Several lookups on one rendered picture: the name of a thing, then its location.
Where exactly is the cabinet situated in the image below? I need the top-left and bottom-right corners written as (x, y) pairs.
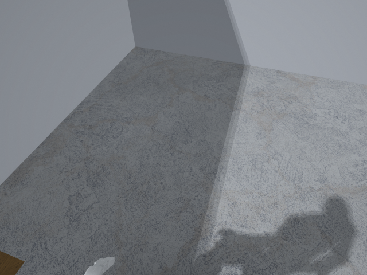
top-left (0, 251), bottom-right (24, 275)

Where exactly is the left robot hand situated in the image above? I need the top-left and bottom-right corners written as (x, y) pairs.
top-left (84, 257), bottom-right (115, 275)

